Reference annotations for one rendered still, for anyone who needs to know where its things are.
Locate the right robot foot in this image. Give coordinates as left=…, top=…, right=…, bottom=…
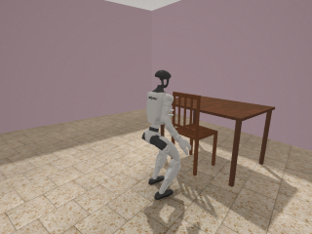
left=154, top=189, right=174, bottom=200

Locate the chair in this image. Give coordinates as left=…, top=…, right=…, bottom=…
left=171, top=92, right=218, bottom=176

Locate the right robot hand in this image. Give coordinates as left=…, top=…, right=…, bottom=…
left=178, top=138, right=191, bottom=155

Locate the robot right upper arm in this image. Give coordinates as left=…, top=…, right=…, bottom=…
left=160, top=93, right=174, bottom=125

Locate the robot right forearm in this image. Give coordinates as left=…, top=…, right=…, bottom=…
left=164, top=116, right=182, bottom=142

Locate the robot foot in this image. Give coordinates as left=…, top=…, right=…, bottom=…
left=154, top=189, right=174, bottom=200
left=148, top=175, right=165, bottom=185

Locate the table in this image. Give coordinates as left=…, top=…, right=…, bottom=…
left=160, top=96, right=275, bottom=187

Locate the left robot hand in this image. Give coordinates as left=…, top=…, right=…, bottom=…
left=168, top=109, right=174, bottom=117

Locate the left robot foot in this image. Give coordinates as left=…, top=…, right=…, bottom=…
left=148, top=175, right=165, bottom=185

